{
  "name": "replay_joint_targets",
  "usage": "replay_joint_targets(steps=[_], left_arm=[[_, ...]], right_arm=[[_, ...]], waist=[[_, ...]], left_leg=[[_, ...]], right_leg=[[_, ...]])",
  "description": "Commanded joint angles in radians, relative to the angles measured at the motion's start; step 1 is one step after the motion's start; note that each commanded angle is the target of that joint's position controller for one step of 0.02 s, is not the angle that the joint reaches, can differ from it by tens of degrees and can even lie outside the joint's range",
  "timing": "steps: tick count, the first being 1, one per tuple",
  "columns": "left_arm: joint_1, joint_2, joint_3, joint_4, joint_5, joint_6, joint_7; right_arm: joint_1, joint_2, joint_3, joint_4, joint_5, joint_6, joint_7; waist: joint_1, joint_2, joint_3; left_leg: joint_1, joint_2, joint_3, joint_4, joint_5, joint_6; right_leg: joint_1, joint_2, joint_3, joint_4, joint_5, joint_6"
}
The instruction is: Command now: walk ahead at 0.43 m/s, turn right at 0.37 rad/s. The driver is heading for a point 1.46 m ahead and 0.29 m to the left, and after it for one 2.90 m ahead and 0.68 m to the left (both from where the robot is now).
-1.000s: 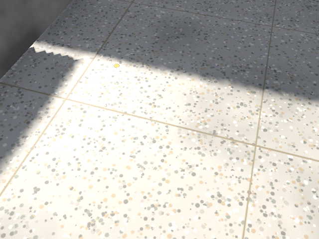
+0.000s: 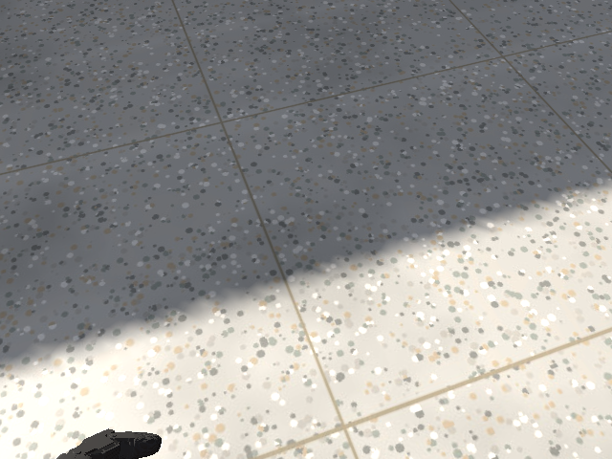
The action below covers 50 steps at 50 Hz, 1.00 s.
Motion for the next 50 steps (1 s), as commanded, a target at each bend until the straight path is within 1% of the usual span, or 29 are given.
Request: replay_joint_targets(steps=[1, 2, 3, 4, 5, 6, 7, 8, 9, 10, 12, 14, 17, 20, 22, 23, 24, 25, 26, 27, 28, 29, 30, 31, 32, 33, 35, 42, 50], left_arm=[[0.111, 0.073, 0.027, -0.023, 0.017, -0.032, 0.021], [0.267, 0.096, 0.039, 0.032, 0.032, -0.046, 0.034], [0.366, 0.191, 0.060, 0.044, 0.042, -0.053, 0.052], [0.361, 0.269, 0.081, 0.035, -0.013, -0.045, 0.062], [0.353, 0.226, 0.076, 0.042, -0.043, -0.040, 0.073], [0.294, 0.171, 0.057, 0.055, -0.045, -0.046, 0.080], [0.245, 0.108, 0.037, 0.065, -0.043, -0.046, 0.083], [0.208, 0.077, 0.023, 0.071, -0.048, -0.047, 0.086], [0.176, 0.063, 0.015, 0.070, -0.043, -0.048, 0.086], [0.174, 0.067, 0.013, 0.075, -0.039, -0.054, 0.084], [0.167, 0.085, 0.015, 0.092, -0.031, -0.065, 0.081], [0.167, 0.076, 0.009, 0.109, -0.030, -0.069, 0.081], [0.204, 0.070, 0.004, 0.144, -0.028, -0.061, 0.084], [0.225, 0.068, 0.001, 0.173, -0.022, -0.050, 0.088], [0.216, 0.063, -0.002, 0.187, -0.024, -0.041, 0.094], [0.199, 0.060, -0.005, 0.192, -0.031, -0.037, 0.098], [0.208, 0.050, -0.008, 0.198, -0.033, -0.036, 0.101], [0.238, 0.031, -0.013, 0.199, -0.029, -0.038, 0.103], [0.367, -0.006, -0.016, 0.235, -0.040, -0.032, 0.101], [0.348, 0.015, -0.017, 0.274, -0.032, -0.022, 0.108], [0.313, 0.042, -0.008, 0.281, -0.032, -0.018, 0.111], [0.286, 0.055, -0.003, 0.286, -0.035, -0.017, 0.111], [0.272, 0.060, 0.000, 0.290, -0.037, -0.017, 0.109], [0.271, 0.050, -0.003, 0.298, -0.037, -0.018, 0.108], [0.273, 0.037, -0.007, 0.312, -0.038, -0.020, 0.110], [0.275, 0.030, -0.009, 0.326, -0.039, -0.022, 0.113], [0.274, 0.022, -0.011, 0.350, -0.038, -0.021, 0.118], [0.281, 0.007, -0.019, 0.415, -0.038, -0.015, 0.126], [0.298, -0.007, -0.030, 0.466, -0.037, -0.012, 0.130]], right_arm=[[0.014, -0.191, -0.038, -0.020, 0.004, 0.010, -0.010], [0.008, -0.178, -0.030, -0.026, 0.014, 0.011, -0.012], [0.033, -0.093, -0.006, -0.079, 0.029, 0.006, -0.006], [0.081, -0.078, -0.003, -0.100, 0.042, 0.015, -0.003], [-0.007, -0.130, -0.018, -0.089, 0.025, 0.027, -0.012], [-0.051, -0.081, -0.001, -0.097, 0.038, 0.022, -0.007], [-0.057, -0.072, 0.004, -0.082, 0.029, 0.025, -0.007], [-0.054, -0.077, 0.000, -0.074, 0.008, 0.040, -0.005], [-0.008, -0.072, 0.000, -0.050, -0.005, 0.058, -0.002], [0.012, -0.066, -0.002, -0.038, -0.009, 0.070, 0.001], [0.029, -0.045, -0.002, -0.024, -0.002, 0.079, 0.006], [-0.006, -0.031, 0.001, -0.020, -0.003, 0.084, 0.003], [-0.086, -0.028, 0.005, -0.022, -0.004, 0.090, -0.009], [-0.122, -0.030, 0.007, -0.013, 0.001, 0.093, -0.021], [-0.122, -0.023, 0.010, -0.001, 0.001, 0.089, -0.028], [-0.105, -0.013, 0.014, 0.011, -0.001, 0.083, -0.031], [-0.094, -0.033, 0.013, 0.020, -0.007, 0.072, -0.035], [-0.075, -0.085, 0.007, 0.027, -0.014, 0.057, -0.040], [-0.135, -0.127, 0.000, 0.036, 0.005, 0.057, -0.038], [-0.169, -0.063, 0.011, 0.035, 0.014, 0.056, -0.026], [-0.172, -0.037, 0.017, 0.041, 0.014, 0.054, -0.020], [-0.164, -0.035, 0.018, 0.054, 0.014, 0.054, -0.021], [-0.145, -0.035, 0.019, 0.072, 0.015, 0.054, -0.027], [-0.133, -0.036, 0.018, 0.089, 0.018, 0.054, -0.031], [-0.131, -0.035, 0.016, 0.099, 0.018, 0.055, -0.033], [-0.131, -0.033, 0.016, 0.106, 0.017, 0.055, -0.033], [-0.135, -0.030, 0.017, 0.122, 0.015, 0.056, -0.035], [-0.136, -0.018, 0.022, 0.180, 0.014, 0.060, -0.038], [-0.121, 0.003, 0.031, 0.233, 0.013, 0.065, -0.041]], waist=[[0.107, 0.117, -0.056], [0.176, 0.080, -0.153], [0.191, -0.075, -0.307], [0.157, -0.222, -0.466], [0.173, -0.033, -0.418], [0.144, -0.055, -0.283], [0.104, -0.010, -0.169], [0.071, -0.018, -0.111], [0.041, -0.029, -0.103], [0.030, -0.029, -0.115], [0.008, -0.037, -0.131], [0.013, -0.053, -0.121], [0.048, -0.080, -0.102], [0.069, -0.074, -0.084], [0.065, -0.059, -0.060], [0.045, -0.036, -0.050], [0.043, 0.005, -0.049], [0.068, 0.069, -0.058], [0.158, 0.181, -0.053], [0.124, 0.144, -0.032], [0.103, 0.119, 0.005], [0.090, 0.113, -0.006], [0.084, 0.121, -0.005], [0.083, 0.116, -0.011], [0.082, 0.093, -0.014], [0.079, 0.069, -0.015], [0.076, 0.045, -0.012], [0.075, 0.028, -0.003], [0.076, 0.029, 0.018]], left_leg=[[-0.025, 0.229, -0.048, 0.252, 1.063, 0.119], [-0.133, 0.193, -0.021, 0.468, 0.944, 0.091], [-0.422, 0.124, -0.014, 0.787, 0.420, 0.050], [-0.623, -0.035, -0.115, 1.093, -0.225, 0.014], [-0.641, 0.017, -0.257, 1.103, -0.141, 0.019], [-0.661, 0.035, -0.268, 1.053, -0.109, 0.021], [-0.647, 0.067, -0.266, 0.951, -0.080, 0.026], [-0.603, 0.079, -0.267, 0.881, -0.052, 0.023], [-0.527, 0.070, -0.260, 0.843, -0.021, 0.017], [-0.477, 0.052, -0.249, 0.821, 0.009, 0.013], [-0.439, 0.035, -0.238, 0.758, 0.053, 0.006], [-0.427, 0.034, -0.235, 0.659, 0.101, 0.005], [-0.405, 0.026, -0.227, 0.517, 0.143, 0.011], [-0.363, 0.018, -0.230, 0.419, 0.124, 0.023], [-0.314, 0.012, -0.230, 0.311, 0.110, 0.038], [-0.251, 0.010, -0.228, 0.193, 0.178, 0.048], [-0.172, 0.052, -0.279, 0.103, 0.310, 0.056], [-0.122, 0.150, -0.378, 0.077, 0.478, 0.070], [-0.179, 0.206, -0.433, 0.098, 0.570, 0.136], [-0.273, 0.190, -0.426, 0.082, 0.475, 0.134], [-0.305, 0.140, -0.388, 0.074, 0.411, 0.104], [-0.293, 0.108, -0.360, 0.071, 0.383, 0.085], [-0.273, 0.091, -0.347, 0.067, 0.384, 0.076], [-0.249, 0.088, -0.343, 0.065, 0.385, 0.075], [-0.227, 0.088, -0.342, 0.068, 0.398, 0.077], [-0.213, 0.091, -0.343, 0.071, 0.410, 0.081], [-0.204, 0.093, -0.342, 0.072, 0.422, 0.085], [-0.201, 0.086, -0.337, 0.063, 0.416, 0.088], [-0.212, 0.076, -0.335, 0.050, 0.373, 0.086]], right_leg=[[0.231, 0.112, -0.055, -0.119, -0.051, -0.058], [0.463, 0.101, -0.020, -0.188, 0.073, -0.078], [0.788, -0.174, 0.287, -0.159, 0.272, -0.142], [0.936, -0.428, 0.681, -0.205, 0.763, -0.292], [0.869, -0.362, 0.485, -0.171, 0.996, -0.267], [0.744, -0.325, 0.365, -0.201, 1.001, -0.245], [0.619, -0.265, 0.292, -0.250, 0.880, -0.183], [0.523, -0.220, 0.249, -0.289, 0.813, -0.147], [0.450, -0.196, 0.205, -0.320, 0.796, -0.130], [0.411, -0.182, 0.179, -0.333, 0.829, -0.129], [0.377, -0.163, 0.129, -0.349, 0.852, -0.134], [0.364, -0.143, 0.098, -0.356, 0.795, -0.122], [0.364, -0.138, 0.100, -0.355, 0.671, -0.112], [0.361, -0.162, 0.146, -0.352, 0.513, -0.121], [0.350, -0.170, 0.180, -0.333, 0.391, -0.117], [0.330, -0.155, 0.184, -0.310, 0.298, -0.094], [0.296, -0.129, 0.194, -0.292, 0.184, -0.054], [0.276, -0.077, 0.171, -0.246, 0.076, -0.017], [0.317, 0.007, 0.122, -0.293, -0.087, 0.002], [0.411, 0.006, 0.119, -0.328, -0.083, 0.015], [0.434, -0.004, 0.135, -0.331, -0.029, 0.015], [0.454, -0.019, 0.142, -0.329, 0.022, 0.012], [0.450, -0.031, 0.148, -0.326, 0.058, 0.008], [0.445, -0.038, 0.150, -0.333, 0.067, 0.010], [0.439, -0.041, 0.149, -0.339, 0.072, 0.013], [0.437, -0.040, 0.147, -0.344, 0.073, 0.017], [0.440, -0.040, 0.145, -0.350, 0.076, 0.022], [0.454, -0.048, 0.141, -0.351, 0.090, 0.026], [0.446, -0.054, 0.141, -0.353, 0.068, 0.026]])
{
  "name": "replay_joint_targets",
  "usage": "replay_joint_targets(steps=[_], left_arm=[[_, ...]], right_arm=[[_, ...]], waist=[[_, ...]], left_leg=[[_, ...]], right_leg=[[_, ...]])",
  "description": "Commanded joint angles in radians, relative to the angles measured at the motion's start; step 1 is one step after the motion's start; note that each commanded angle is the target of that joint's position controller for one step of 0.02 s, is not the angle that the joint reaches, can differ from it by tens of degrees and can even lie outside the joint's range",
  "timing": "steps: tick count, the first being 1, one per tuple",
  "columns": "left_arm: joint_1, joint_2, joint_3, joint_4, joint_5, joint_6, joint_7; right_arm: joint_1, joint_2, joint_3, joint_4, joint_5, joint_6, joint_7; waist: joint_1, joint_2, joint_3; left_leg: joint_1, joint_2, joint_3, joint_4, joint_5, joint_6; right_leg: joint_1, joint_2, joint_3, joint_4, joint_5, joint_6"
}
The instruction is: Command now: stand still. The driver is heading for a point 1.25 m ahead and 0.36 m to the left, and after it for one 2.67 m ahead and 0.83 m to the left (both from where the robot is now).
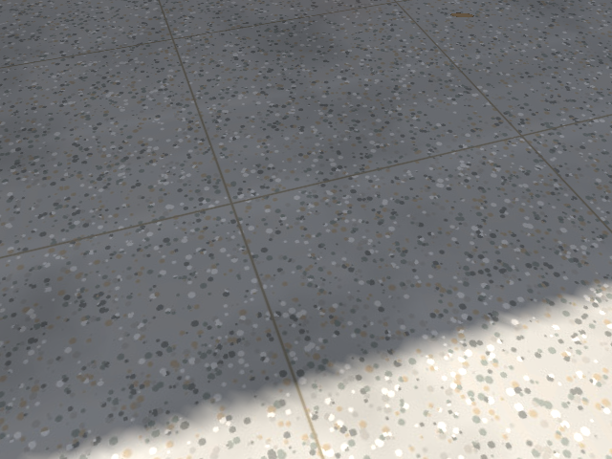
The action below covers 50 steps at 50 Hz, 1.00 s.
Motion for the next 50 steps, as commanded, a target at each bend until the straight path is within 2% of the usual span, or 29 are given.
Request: replay_joint_targets(steps=[1, 8, 10, 12, 14, 15, 16, 17, 18, 19, 21, 22, 23, 24, 25, 26, 27, 28, 29, 31, 34, 36, 38, 39, 40, 42, 45, 47, 50], left_arm=[[0.062, 0.074, 0.007, 0.004, 0.000, -0.004, 0.004], [0.077, 0.054, 0.000, 0.031, 0.001, -0.005, 0.005], [0.099, 0.058, 0.004, 0.040, 0.004, -0.004, 0.003], [0.115, 0.086, 0.020, 0.033, 0.007, 0.003, -0.001], [0.172, 0.093, 0.029, 0.034, 0.005, 0.003, -0.005], [0.217, 0.109, 0.038, 0.044, 0.005, -0.001, -0.005], [0.230, 0.131, 0.050, 0.049, 0.009, -0.005, -0.004], [0.222, 0.120, 0.050, 0.044, 0.014, -0.011, -0.004], [0.211, 0.114, 0.050, 0.038, 0.020, -0.019, -0.004], [0.197, 0.118, 0.050, 0.039, 0.024, -0.028, -0.004], [0.149, 0.086, 0.040, 0.033, 0.016, -0.038, -0.005], [0.128, 0.082, 0.037, 0.029, 0.008, -0.036, -0.005], [0.135, 0.071, 0.031, 0.030, 0.009, -0.037, -0.006], [0.149, 0.053, 0.024, 0.026, 0.010, -0.042, -0.008], [0.190, -0.002, 0.009, 0.016, 0.001, -0.040, -0.006], [0.186, 0.029, 0.018, 0.024, -0.002, -0.023, -0.001], [0.152, 0.027, 0.020, 0.016, 0.004, -0.011, 0.000], [0.141, 0.001, 0.014, 0.016, 0.012, -0.005, -0.003], [0.135, -0.011, 0.011, 0.017, 0.012, -0.002, -0.008], [0.150, -0.017, 0.008, 0.026, 0.006, 0.004, -0.011], [0.138, -0.011, 0.005, 0.033, -0.009, 0.017, -0.001], [0.129, -0.015, 0.000, 0.037, -0.011, 0.023, 0.004], [0.106, 0.011, -0.002, 0.033, 0.003, 0.020, 0.003], [0.087, 0.035, 0.001, 0.022, 0.014, 0.015, 0.001], [0.058, 0.054, 0.008, 0.035, 0.003, 0.016, -0.001], [0.049, 0.009, 0.001, 0.035, 0.000, 0.008, -0.004], [0.062, 0.022, 0.005, 0.044, -0.005, -0.005, 0.006], [0.058, 0.026, 0.007, 0.044, -0.006, -0.007, 0.008], [0.063, 0.034, 0.017, 0.043, 0.004, -0.003, 0.004]], right_arm=[[0.050, -0.083, -0.010, 0.000, 0.000, -0.004, -0.003], [0.068, -0.066, -0.004, 0.031, 0.000, -0.002, -0.004], [0.079, -0.071, -0.008, 0.038, -0.002, 0.002, -0.002], [0.074, -0.089, -0.021, 0.026, -0.007, 0.010, 0.004], [0.030, -0.062, -0.019, -0.007, -0.013, 0.006, 0.015], [-0.002, -0.032, -0.013, -0.028, -0.019, -0.003, 0.022], [-0.030, -0.024, -0.012, -0.050, -0.032, -0.013, 0.029], [-0.055, -0.042, -0.017, -0.064, -0.033, -0.023, 0.029], [-0.050, -0.051, -0.021, -0.070, -0.027, -0.031, 0.030], [-0.020, -0.043, -0.021, -0.072, -0.023, -0.040, 0.030], [0.047, -0.023, -0.020, -0.054, -0.004, -0.052, 0.023], [0.104, -0.008, -0.020, -0.030, 0.003, -0.053, 0.019], [0.152, -0.024, -0.028, -0.010, 0.002, -0.051, 0.014], [0.208, -0.073, -0.039, -0.004, -0.011, -0.055, 0.008], [0.258, -0.151, -0.054, -0.001, -0.009, -0.052, 0.006], [0.304, -0.104, -0.037, 0.014, -0.008, -0.046, 0.006], [0.260, -0.076, -0.025, 0.008, -0.013, -0.047, 0.005], [0.202, -0.076, -0.019, -0.008, -0.014, -0.048, 0.001], [0.157, -0.075, -0.013, -0.023, -0.016, -0.049, -0.006], [0.109, -0.056, 0.003, -0.032, -0.014, -0.053, -0.013], [0.113, -0.051, 0.013, -0.024, -0.012, -0.051, -0.014], [0.111, -0.056, 0.013, -0.017, -0.002, -0.043, -0.013], [0.111, -0.060, 0.006, -0.017, 0.007, -0.035, -0.008], [0.124, -0.055, 0.002, -0.017, 0.006, -0.033, -0.004], [0.174, -0.004, 0.006, -0.002, 0.006, -0.024, -0.002], [0.166, -0.018, 0.001, 0.012, -0.003, -0.020, -0.009], [0.166, -0.029, -0.004, 0.014, -0.002, -0.027, -0.007], [0.163, -0.025, -0.005, 0.018, 0.000, -0.028, -0.008], [0.181, -0.045, -0.019, 0.027, -0.004, -0.018, -0.006]], waist=[[0.000, 0.005, 0.026], [-0.001, 0.005, 0.040], [0.001, 0.002, 0.031], [0.010, -0.024, 0.080], [0.042, -0.067, 0.169], [0.061, -0.124, 0.181], [0.066, -0.154, 0.195], [0.069, -0.116, 0.198], [0.057, -0.079, 0.174], [0.033, -0.093, 0.164], [-0.015, -0.083, 0.113], [-0.041, -0.077, 0.083], [-0.053, -0.052, 0.065], [-0.063, 0.020, 0.033], [-0.058, 0.179, 0.003], [-0.083, 0.191, -0.027], [-0.052, 0.125, 0.013], [-0.028, 0.077, 0.029], [-0.003, 0.063, 0.029], [0.032, 0.077, 0.010], [0.033, 0.090, -0.017], [0.040, 0.088, -0.019], [0.036, 0.064, 0.000], [0.014, 0.037, 0.033], [-0.017, -0.070, 0.096], [0.003, -0.060, 0.112], [0.000, -0.036, 0.042], [-0.001, -0.015, 0.028], [-0.010, 0.015, 0.030]], left_leg=[[0.013, 0.127, -0.126, -0.053, 0.188, 0.021], [0.001, 0.121, -0.127, -0.061, 0.144, 0.019], [-0.008, 0.090, -0.114, -0.054, -0.056, 0.026], [-0.100, 0.050, -0.098, 0.004, -0.349, 0.053], [-0.258, 0.023, -0.081, 0.097, -0.416, 0.058], [-0.325, -0.004, -0.025, 0.204, -0.331, 0.047], [-0.376, 0.011, 0.023, 0.298, -0.234, 0.040], [-0.406, 0.038, 0.007, 0.360, -0.213, 0.036], [-0.420, 0.047, -0.008, 0.395, -0.234, 0.033], [-0.397, 0.065, -0.018, 0.370, -0.242, 0.033], [-0.220, 0.039, 0.021, 0.226, -0.161, 0.029], [-0.079, 0.009, 0.050, 0.132, -0.053, 0.028], [0.040, 0.004, 0.031, 0.074, 0.027, 0.027], [0.153, 0.098, -0.089, 0.029, 0.148, 0.035], [0.208, 0.262, -0.289, -0.024, 0.333, 0.118], [0.169, 0.376, -0.403, -0.060, 0.466, 0.204], [0.117, 0.368, -0.384, -0.065, 0.496, 0.218], [0.072, 0.341, -0.332, -0.071, 0.505, 0.206], [0.048, 0.315, -0.284, -0.084, 0.519, 0.184], [0.027, 0.262, -0.190, -0.083, 0.623, 0.150], [0.037, 0.217, -0.123, -0.046, 0.656, 0.125], [0.002, 0.202, -0.116, -0.035, 0.530, 0.105], [-0.093, 0.164, -0.123, -0.067, 0.194, 0.050], [-0.142, 0.132, -0.118, -0.088, 0.035, 0.036], [-0.111, 0.094, -0.096, -0.118, 0.001, 0.028], [-0.039, 0.103, -0.095, -0.081, 0.112, 0.027], [0.031, 0.119, -0.094, -0.057, 0.247, 0.027], [0.043, 0.119, -0.090, -0.057, 0.255, 0.025], [0.045, 0.081, -0.084, -0.055, -0.108, 0.061]], right_leg=[[-0.061, -0.123, 0.107, -0.056, 0.163, -0.017], [-0.074, -0.125, 0.108, -0.060, 0.139, -0.018], [-0.082, -0.102, 0.101, -0.063, -0.045, -0.030], [-0.137, -0.094, 0.131, -0.054, -0.354, -0.072], [-0.141, -0.162, 0.252, -0.115, -0.535, -0.126], [-0.094, -0.235, 0.357, -0.182, -0.580, -0.164], [-0.065, -0.318, 0.443, -0.232, -0.570, -0.205], [-0.058, -0.346, 0.460, -0.242, -0.440, -0.221], [-0.027, -0.339, 0.428, -0.226, -0.288, -0.220], [-0.023, -0.338, 0.386, -0.177, -0.095, -0.215], [-0.064, -0.261, 0.237, -0.081, 0.212, -0.149], [-0.123, -0.218, 0.179, -0.030, 0.256, -0.113], [-0.183, -0.182, 0.140, 0.030, 0.262, -0.078], [-0.252, -0.128, 0.081, 0.136, 0.208, -0.035], [-0.347, -0.015, -0.017, 0.292, -0.090, 0.004], [-0.314, -0.018, -0.018, 0.434, -0.330, 0.016], [-0.327, -0.031, 0.019, 0.520, -0.369, 0.017], [-0.319, -0.048, 0.040, 0.547, -0.335, 0.021], [-0.300, -0.066, 0.049, 0.527, -0.285, 0.024], [-0.231, -0.073, 0.040, 0.440, -0.217, 0.038], [-0.155, -0.055, 0.012, 0.282, -0.149, 0.049], [-0.084, -0.059, 0.004, 0.147, -0.004, 0.048], [0.020, -0.108, 0.056, 0.040, 0.196, 0.044], [0.034, -0.152, 0.098, 0.032, 0.233, 0.038], [-0.059, -0.145, 0.100, 0.053, 0.204, 0.018], [-0.098, -0.138, 0.098, 0.026, 0.215, 0.020], [-0.056, -0.139, 0.093, 0.017, 0.284, 0.016], [-0.044, -0.141, 0.091, 0.016, 0.297, 0.012], [-0.090, -0.084, 0.049, 0.061, -0.018, -0.015]])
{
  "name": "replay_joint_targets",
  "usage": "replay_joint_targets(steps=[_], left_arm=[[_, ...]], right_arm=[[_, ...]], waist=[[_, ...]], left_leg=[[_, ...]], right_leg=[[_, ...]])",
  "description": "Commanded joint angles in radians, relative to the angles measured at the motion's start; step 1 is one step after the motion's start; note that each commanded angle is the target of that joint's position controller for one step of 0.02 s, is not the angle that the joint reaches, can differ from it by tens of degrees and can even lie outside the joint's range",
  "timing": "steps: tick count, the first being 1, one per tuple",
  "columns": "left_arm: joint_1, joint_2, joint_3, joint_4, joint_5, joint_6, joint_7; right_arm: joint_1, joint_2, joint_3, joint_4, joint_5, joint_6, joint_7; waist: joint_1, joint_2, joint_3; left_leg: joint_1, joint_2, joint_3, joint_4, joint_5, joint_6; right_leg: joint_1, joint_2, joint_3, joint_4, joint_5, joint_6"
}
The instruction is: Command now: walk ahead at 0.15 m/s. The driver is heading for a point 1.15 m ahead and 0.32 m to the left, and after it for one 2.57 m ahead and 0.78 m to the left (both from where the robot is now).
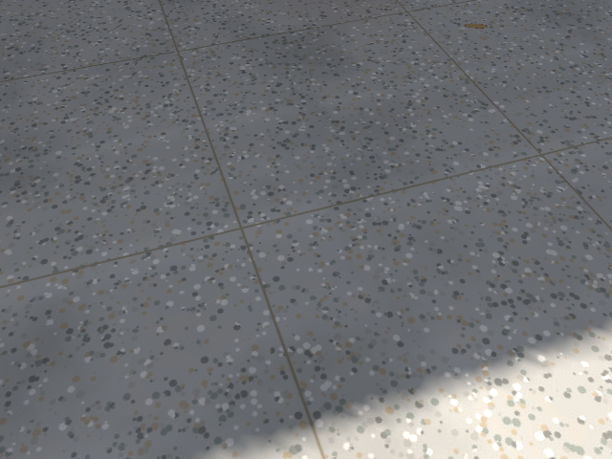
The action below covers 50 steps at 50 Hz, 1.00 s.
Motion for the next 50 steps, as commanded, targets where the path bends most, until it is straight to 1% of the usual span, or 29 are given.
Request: replay_joint_targets(steps=[1, 3, 4, 5, 7, 9, 12, 14, 15, 16, 17, 18, 19, 20, 21, 22, 24, 29, 35, 38, 40, 41, 42, 43, 44, 45, 47, 49, 50], left_arm=[[0.069, 0.080, 0.022, -0.009, 0.011, 0.001, -0.005], [0.010, 0.057, 0.022, -0.052, 0.024, -0.006, -0.021], [-0.036, 0.044, 0.019, -0.084, 0.034, -0.015, -0.029], [-0.088, 0.054, 0.022, -0.116, 0.034, -0.025, -0.036], [-0.127, 0.084, 0.036, -0.157, 0.025, -0.046, -0.050], [-0.125, 0.093, 0.046, -0.177, 0.014, -0.063, -0.063], [-0.086, 0.079, 0.055, -0.188, 0.005, -0.062, -0.076], [0.052, 0.066, 0.064, -0.148, 0.002, -0.058, -0.075], [0.170, 0.095, 0.082, -0.107, 0.005, -0.059, -0.068], [0.319, 0.165, 0.107, -0.073, 0.021, -0.067, -0.054], [0.428, 0.266, 0.124, -0.064, 0.028, -0.067, -0.046], [0.332, 0.240, 0.113, -0.071, 0.018, -0.050, -0.045], [0.189, 0.209, 0.103, -0.119, 0.014, -0.049, -0.047], [0.116, 0.176, 0.092, -0.144, 0.010, -0.058, -0.053], [0.089, 0.156, 0.083, -0.152, 0.009, -0.069, -0.054], [0.096, 0.126, 0.072, -0.144, 0.009, -0.078, -0.050], [0.156, 0.113, 0.063, -0.120, 0.010, -0.092, -0.042], [0.245, 0.121, 0.057, -0.101, 0.017, -0.103, -0.035], [0.271, 0.115, 0.051, -0.096, 0.014, -0.115, -0.024], [0.265, 0.146, 0.057, -0.093, 0.016, -0.115, -0.014], [0.242, 0.179, 0.067, -0.098, 0.022, -0.105, -0.005], [0.231, 0.196, 0.073, -0.106, 0.023, -0.096, -0.006], [0.214, 0.207, 0.077, -0.120, 0.017, -0.091, -0.011], [0.199, 0.176, 0.071, -0.162, 0.013, -0.093, -0.021], [0.222, 0.114, 0.067, -0.225, -0.012, -0.099, -0.043], [0.103, 0.170, 0.074, -0.254, 0.002, -0.110, -0.047], [0.038, 0.170, 0.074, -0.276, 0.000, -0.127, -0.048], [0.055, 0.143, 0.071, -0.281, 0.034, -0.090, -0.048], [0.056, 0.136, 0.072, -0.289, 0.040, -0.072, -0.051]], right_arm=[[0.114, -0.103, -0.031, 0.006, -0.004, 0.009, 0.002], [0.199, -0.138, -0.049, 0.022, -0.003, 0.014, 0.007], [0.231, -0.154, -0.057, 0.030, -0.004, 0.012, 0.008], [0.249, -0.149, -0.059, 0.034, -0.013, 0.005, 0.010], [0.247, -0.160, -0.064, 0.027, -0.030, -0.014, 0.014], [0.201, -0.161, -0.065, 0.008, -0.025, -0.030, 0.016], [0.142, -0.169, -0.065, -0.011, -0.014, -0.046, 0.019], [0.096, -0.179, -0.066, -0.021, -0.001, -0.051, 0.025], [0.102, -0.173, -0.061, -0.021, -0.005, -0.056, 0.029], [0.089, -0.140, -0.048, -0.034, -0.008, -0.062, 0.036], [0.107, -0.065, -0.032, -0.085, -0.004, -0.061, 0.043], [0.082, -0.115, -0.048, -0.101, -0.024, -0.053, 0.052], [0.032, -0.120, -0.050, -0.119, -0.024, -0.051, 0.061], [0.012, -0.109, -0.048, -0.120, -0.019, -0.056, 0.067], [0.027, -0.094, -0.050, -0.112, -0.017, -0.056, 0.067], [0.048, -0.090, -0.051, -0.104, -0.024, -0.048, 0.068], [0.040, -0.095, -0.056, -0.109, -0.025, -0.031, 0.072], [-0.172, -0.092, -0.057, -0.182, -0.015, -0.010, 0.080], [-0.363, -0.071, -0.043, -0.264, -0.012, -0.018, 0.089], [-0.350, -0.091, -0.052, -0.276, -0.015, -0.024, 0.085], [-0.219, -0.122, -0.069, -0.246, -0.018, -0.028, 0.076], [-0.104, -0.144, -0.083, -0.211, -0.019, -0.031, 0.074], [0.023, -0.179, -0.103, -0.174, -0.030, -0.035, 0.070], [0.128, -0.267, -0.132, -0.167, -0.041, -0.034, 0.061], [0.085, -0.326, -0.144, -0.184, -0.028, -0.019, 0.066], [0.038, -0.307, -0.139, -0.186, -0.008, -0.011, 0.063], [-0.051, -0.212, -0.114, -0.194, -0.006, -0.019, 0.056], [-0.074, -0.176, -0.098, -0.198, 0.003, -0.036, 0.045], [-0.054, -0.182, -0.097, -0.195, 0.008, -0.046, 0.043]], waist=[[-0.015, 0.045, 0.062], [-0.057, 0.128, 0.164], [-0.071, 0.147, 0.212], [-0.086, 0.136, 0.236], [-0.077, 0.093, 0.212], [-0.045, 0.062, 0.167], [0.002, 0.087, 0.129], [0.075, 0.072, 0.099], [0.120, 0.032, 0.051], [0.188, -0.098, -0.013], [0.180, -0.332, -0.087], [0.115, -0.231, -0.023], [0.060, -0.115, 0.070], [0.035, -0.039, 0.094], [0.003, -0.025, 0.083], [-0.016, -0.033, 0.070], [-0.023, -0.048, 0.055], [0.010, -0.045, 0.101], [0.040, -0.061, 0.121], [0.017, -0.073, 0.089], [-0.043, -0.103, 0.001], [-0.084, -0.114, -0.065], [-0.146, -0.098, -0.126], [-0.182, 0.011, -0.222], [-0.095, 0.224, -0.299], [-0.094, 0.061, -0.215], [-0.027, -0.072, -0.043], [0.030, -0.063, -0.027], [0.037, -0.042, -0.028]], left_leg=[[-0.049, 0.114, -0.153, -0.076, -0.213, 0.062], [-0.027, 0.239, -0.336, -0.187, -0.483, 0.140], [-0.013, 0.318, -0.423, -0.232, -0.514, 0.184], [-0.010, 0.366, -0.480, -0.260, -0.468, 0.217], [0.075, 0.399, -0.490, -0.269, -0.306, 0.240], [0.098, 0.366, -0.395, -0.256, -0.166, 0.206], [-0.028, 0.294, -0.243, -0.218, -0.024, 0.152], [-0.197, 0.236, -0.146, -0.107, 0.066, 0.113], [-0.264, 0.195, -0.100, 0.035, 0.174, 0.091], [-0.357, 0.117, -0.006, 0.318, 0.187, 0.051], [-0.540, -0.012, 0.054, 0.688, -0.218, 0.008], [-0.604, 0.022, -0.079, 0.842, -0.238, 0.033], [-0.644, 0.083, -0.092, 0.882, -0.129, 0.048], [-0.608, 0.116, -0.100, 0.839, -0.039, 0.048], [-0.551, 0.134, -0.099, 0.792, 0.005, 0.041], [-0.512, 0.144, -0.094, 0.756, 0.023, 0.028], [-0.509, 0.138, -0.068, 0.724, 0.054, 0.012], [-0.663, 0.128, -0.055, 0.594, 0.160, -0.010], [-0.567, 0.081, 0.033, 0.291, 0.276, 0.022], [-0.483, 0.030, 0.084, 0.220, 0.216, 0.074], [-0.354, -0.033, 0.118, 0.222, 0.120, 0.121], [-0.237, -0.059, 0.118, 0.191, 0.099, 0.145], [-0.048, -0.049, 0.070, 0.116, 0.108, 0.178], [0.166, 0.179, -0.231, 0.098, 0.013, 0.249], [0.380, 0.412, -0.830, -0.076, 0.005, 0.421], [0.325, 0.373, -0.752, -0.126, -0.035, 0.379], [0.073, 0.311, -0.528, -0.162, 0.172, 0.291], [-0.065, 0.225, -0.394, -0.170, 0.333, 0.246], [-0.085, 0.208, -0.369, -0.171, 0.386, 0.244]], right_leg=[[-0.094, -0.009, 0.023, 0.041, -0.151, -0.072], [-0.311, 0.029, -0.041, 0.193, -0.255, -0.076], [-0.398, 0.012, -0.071, 0.256, -0.231, -0.078], [-0.457, -0.018, -0.052, 0.329, -0.223, -0.082], [-0.567, -0.058, -0.006, 0.439, -0.232, -0.088], [-0.539, -0.074, 0.001, 0.389, -0.183, -0.083], [-0.317, -0.030, -0.054, 0.259, -0.066, -0.076], [-0.030, 0.035, -0.115, 0.148, 0.041, -0.077], [0.134, 0.064, -0.116, 0.121, 0.018, -0.084], [0.271, -0.065, 0.057, 0.011, -0.121, -0.116], [0.342, -0.351, 0.580, -0.242, -0.440, -0.207], [0.222, -0.372, 0.733, -0.320, -0.579, -0.249], [0.124, -0.360, 0.614, -0.295, -0.541, -0.236], [0.044, -0.315, 0.485, -0.299, -0.365, -0.217], [0.007, -0.269, 0.386, -0.299, -0.214, -0.193], [-0.008, -0.236, 0.308, -0.298, -0.099, -0.179], [0.014, -0.209, 0.218, -0.292, 0.076, -0.180], [0.085, -0.205, 0.085, -0.326, 0.238, -0.180], [0.127, -0.198, -0.080, -0.313, 0.476, -0.149], [0.223, -0.216, -0.136, -0.197, 0.816, -0.131], [0.273, -0.226, -0.169, 0.021, 1.097, -0.121], [0.260, -0.228, -0.175, 0.191, 1.103, -0.120], [0.150, -0.210, -0.189, 0.413, 0.954, -0.106], [-0.074, -0.155, -0.196, 0.757, 0.509, -0.085], [-0.470, 0.088, -0.073, 1.093, -0.266, -0.040], [-0.595, 0.009, 0.071, 1.094, -0.167, -0.062], [-0.549, -0.070, 0.065, 0.922, -0.031, -0.060], [-0.437, -0.099, 0.070, 0.812, -0.033, -0.027], [-0.421, -0.100, 0.063, 0.774, -0.042, -0.011]])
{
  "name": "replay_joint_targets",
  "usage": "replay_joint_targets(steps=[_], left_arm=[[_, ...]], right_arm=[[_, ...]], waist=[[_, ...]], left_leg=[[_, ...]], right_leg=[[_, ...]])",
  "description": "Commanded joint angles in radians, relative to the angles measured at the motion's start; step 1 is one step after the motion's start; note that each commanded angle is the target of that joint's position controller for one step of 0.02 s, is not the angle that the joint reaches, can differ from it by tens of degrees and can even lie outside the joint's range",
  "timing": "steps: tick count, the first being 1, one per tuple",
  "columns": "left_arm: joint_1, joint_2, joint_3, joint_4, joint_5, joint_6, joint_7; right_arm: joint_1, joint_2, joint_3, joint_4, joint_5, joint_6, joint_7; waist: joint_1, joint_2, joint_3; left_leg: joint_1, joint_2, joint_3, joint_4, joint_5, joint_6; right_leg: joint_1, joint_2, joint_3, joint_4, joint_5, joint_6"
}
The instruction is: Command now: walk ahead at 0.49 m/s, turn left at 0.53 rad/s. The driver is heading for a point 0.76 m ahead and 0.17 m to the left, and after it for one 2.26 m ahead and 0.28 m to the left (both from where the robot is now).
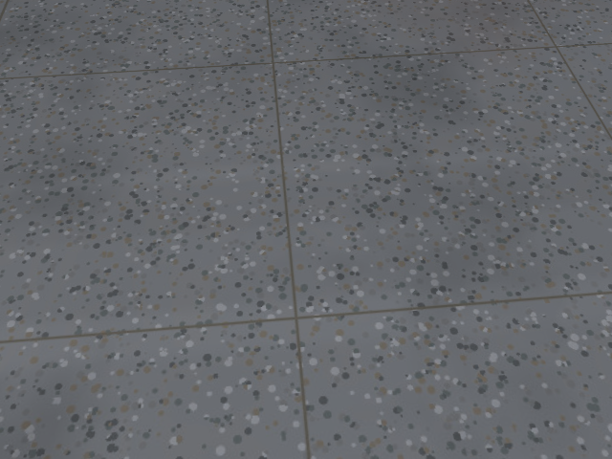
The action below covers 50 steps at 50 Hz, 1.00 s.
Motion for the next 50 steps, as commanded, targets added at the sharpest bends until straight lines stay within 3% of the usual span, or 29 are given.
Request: replay_joint_targets(steps=[1, 3, 8, 14, 16, 17, 19, 20, 21, 22, 23, 24, 25, 26, 28, 31, 37, 41, 43, 44, 46, 47, 48, 49, 50], left_arm=[[0.077, 0.069, 0.015, -0.054, 0.022, 0.033, -0.008], [0.000, 0.076, 0.015, -0.091, 0.022, 0.049, -0.013], [-0.220, 0.096, 0.013, -0.183, 0.014, 0.058, -0.022], [-0.392, 0.101, -0.006, -0.272, 0.003, 0.043, -0.032], [-0.377, 0.120, -0.006, -0.287, -0.002, 0.033, -0.031], [-0.321, 0.134, -0.002, -0.278, -0.005, 0.028, -0.027], [-0.085, 0.189, 0.021, -0.212, -0.009, 0.013, -0.007], [0.064, 0.231, 0.034, -0.191, 0.008, 0.001, 0.010], [0.160, 0.312, 0.049, -0.197, 0.037, 0.004, 0.025], [0.112, 0.335, 0.060, -0.197, 0.027, 0.021, 0.014], [0.021, 0.221, 0.041, -0.220, 0.016, 0.030, 0.009], [-0.032, 0.143, 0.021, -0.223, 0.007, 0.029, 0.006], [-0.044, 0.124, 0.013, -0.214, 0.013, 0.026, 0.005], [-0.021, 0.126, 0.012, -0.195, 0.009, 0.020, 0.008], [0.017, 0.135, 0.015, -0.169, -0.002, -0.001, 0.000], [0.052, 0.149, 0.023, -0.151, -0.013, -0.019, -0.006], [0.111, 0.160, 0.026, -0.120, -0.010, -0.014, -0.007], [0.171, 0.195, 0.035, -0.095, -0.011, -0.002, 0.004], [0.193, 0.210, 0.038, -0.081, -0.009, 0.012, 0.010], [0.198, 0.225, 0.040, -0.075, -0.008, 0.020, 0.014], [0.201, 0.256, 0.045, -0.070, -0.008, 0.039, 0.018], [0.187, 0.257, 0.042, -0.081, -0.012, 0.047, 0.019], [0.196, 0.207, 0.028, -0.128, -0.021, 0.045, 0.011], [0.163, 0.155, 0.022, -0.206, -0.017, 0.037, -0.005], [0.053, 0.207, 0.028, -0.228, -0.006, 0.031, -0.008]], right_arm=[[0.058, -0.094, -0.011, -0.040, 0.015, -0.035, -0.012], [0.096, -0.125, -0.016, -0.041, 0.017, -0.039, -0.012], [0.211, -0.126, -0.015, -0.047, 0.015, -0.027, -0.009], [0.284, -0.144, -0.017, -0.065, -0.002, -0.020, -0.023], [0.263, -0.161, -0.021, -0.081, -0.005, -0.021, -0.032], [0.226, -0.174, -0.025, -0.094, -0.005, -0.022, -0.034], [0.166, -0.201, -0.031, -0.115, -0.002, -0.032, -0.021], [0.157, -0.174, -0.025, -0.133, 0.009, -0.041, -0.010], [0.216, -0.057, 0.002, -0.169, 0.034, -0.043, -0.008], [0.304, -0.099, -0.004, -0.188, 0.036, -0.034, -0.014], [0.262, -0.143, -0.009, -0.153, 0.005, -0.013, -0.020], [0.183, -0.135, -0.006, -0.158, -0.006, -0.008, -0.009], [0.156, -0.114, -0.005, -0.166, -0.007, -0.003, 0.001], [0.140, -0.107, -0.004, -0.175, -0.021, 0.008, 0.012], [0.135, -0.092, -0.001, -0.186, -0.024, 0.029, 0.028], [0.045, -0.083, 0.004, -0.228, -0.025, 0.041, 0.045], [-0.160, -0.055, 0.027, -0.303, -0.019, 0.033, 0.067], [-0.274, -0.053, 0.036, -0.351, -0.025, 0.030, 0.080], [-0.289, -0.063, 0.033, -0.365, -0.031, 0.031, 0.076], [-0.274, -0.070, 0.029, -0.364, -0.034, 0.032, 0.071], [-0.141, -0.099, 0.012, -0.332, -0.040, 0.026, 0.058], [0.023, -0.125, -0.005, -0.280, -0.048, 0.016, 0.045], [0.154, -0.222, -0.036, -0.255, -0.058, 0.015, 0.028], [0.119, -0.313, -0.058, -0.278, -0.022, 0.024, 0.019], [0.155, -0.286, -0.053, -0.281, -0.010, 0.035, 0.009]], waist=[[0.042, -0.024, -0.064], [0.028, 0.006, -0.043], [-0.051, 0.059, -0.027], [-0.105, 0.084, -0.019], [-0.081, 0.096, -0.023], [-0.046, 0.102, -0.035], [0.063, 0.072, -0.150], [0.128, 0.028, -0.261], [0.115, -0.153, -0.404], [0.041, -0.321, -0.466], [0.015, -0.120, -0.289], [0.021, -0.017, -0.160], [0.006, -0.016, -0.108], [-0.002, -0.057, -0.080], [-0.014, -0.089, -0.078], [-0.012, -0.083, -0.069], [0.025, -0.075, -0.022], [0.059, -0.075, 0.007], [0.059, -0.079, 0.003], [0.048, -0.090, -0.014], [-0.013, -0.103, -0.108], [-0.088, -0.063, -0.203], [-0.131, 0.063, -0.325], [-0.071, 0.253, -0.390], [-0.124, 0.087, -0.344]], left_leg=[[0.100, 0.293, -0.343, -0.231, 0.313, 0.147], [0.087, 0.266, -0.321, -0.247, 0.320, 0.131], [0.189, 0.241, -0.342, -0.232, 0.366, 0.058], [0.337, 0.261, -0.403, -0.155, 0.465, 0.068], [0.344, 0.276, -0.429, -0.119, 0.505, 0.049], [0.311, 0.272, -0.425, -0.088, 0.554, 0.027], [0.238, 0.214, -0.390, 0.145, 0.720, -0.021], [0.110, 0.159, -0.363, 0.366, 0.540, -0.038], [-0.116, 0.057, -0.254, 0.663, -0.080, -0.060], [-0.295, 0.011, -0.198, 0.832, -0.396, -0.065], [-0.354, 0.101, -0.198, 0.890, -0.291, -0.066], [-0.342, 0.132, -0.179, 0.843, -0.205, -0.074], [-0.317, 0.159, -0.171, 0.798, -0.171, -0.081], [-0.300, 0.181, -0.165, 0.765, -0.160, -0.087], [-0.284, 0.189, -0.146, 0.752, -0.142, -0.092], [-0.379, 0.209, -0.136, 0.722, -0.067, -0.099], [-0.406, 0.214, -0.063, 0.434, 0.145, -0.113], [-0.360, 0.204, 0.011, 0.257, 0.115, -0.081], [-0.327, 0.174, 0.044, 0.203, 0.028, -0.053], [-0.282, 0.143, 0.065, 0.184, -0.029, -0.034], [-0.112, 0.063, 0.086, 0.139, -0.116, 0.013], [0.109, 0.039, 0.066, 0.058, -0.072, 0.044], [0.420, 0.242, -0.222, 0.021, -0.227, 0.117], [0.617, 0.490, -0.760, -0.100, -0.159, 0.234], [0.587, 0.488, -0.709, -0.137, 0.010, 0.227]], right_leg=[[-0.119, -0.050, 0.030, -0.086, 0.013, 0.039], [-0.165, -0.052, 0.008, -0.170, 0.079, 0.064], [-0.277, -0.027, -0.005, -0.386, 0.268, 0.083], [-0.293, 0.033, -0.005, -0.579, 0.277, 0.061], [-0.208, 0.046, 0.011, -0.659, 0.258, 0.040], [-0.102, 0.061, 0.012, -0.705, 0.230, 0.025], [0.234, 0.101, -0.006, -0.779, 0.210, -0.014], [0.478, -0.015, 0.093, -0.789, 0.157, -0.048], [0.728, -0.306, 0.413, -0.796, 0.086, -0.103], [0.751, -0.416, 0.811, -0.928, 0.029, -0.204], [0.593, -0.370, 0.693, -0.947, -0.110, -0.189], [0.445, -0.303, 0.510, -0.972, -0.074, -0.163], [0.361, -0.255, 0.385, -1.002, 0.020, -0.135], [0.310, -0.224, 0.297, -1.021, 0.107, -0.123], [0.280, -0.203, 0.194, -1.042, 0.251, -0.116], [0.315, -0.210, 0.092, -1.075, 0.350, -0.129], [0.347, -0.167, -0.101, -1.088, 0.426, -0.104], [0.431, -0.202, -0.158, -1.068, 0.485, -0.091], [0.496, -0.215, -0.190, -1.006, 0.630, -0.081], [0.520, -0.218, -0.211, -0.942, 0.790, -0.074], [0.537, -0.219, -0.241, -0.696, 1.026, -0.067], [0.444, -0.199, -0.266, -0.471, 0.935, -0.044], [0.149, -0.156, -0.271, -0.155, 0.560, -0.002], [-0.229, 0.053, -0.173, 0.168, -0.233, 0.055], [-0.332, 0.021, -0.011, 0.199, -0.166, 0.048]])
Keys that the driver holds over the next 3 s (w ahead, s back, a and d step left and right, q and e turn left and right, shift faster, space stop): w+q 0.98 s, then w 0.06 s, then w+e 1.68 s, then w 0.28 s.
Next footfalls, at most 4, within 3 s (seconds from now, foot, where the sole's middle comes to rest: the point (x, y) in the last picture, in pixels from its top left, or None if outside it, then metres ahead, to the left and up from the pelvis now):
0.40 right None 0.44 -0.10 -0.77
0.94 left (227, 400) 0.58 0.20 -0.77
1.52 right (216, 272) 0.92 0.26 -0.77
2.02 left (129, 207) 1.15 0.52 -0.77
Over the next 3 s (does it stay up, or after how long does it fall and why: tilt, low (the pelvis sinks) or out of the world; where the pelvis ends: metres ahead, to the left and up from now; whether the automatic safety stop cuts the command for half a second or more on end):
stays up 1.52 0.33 0.00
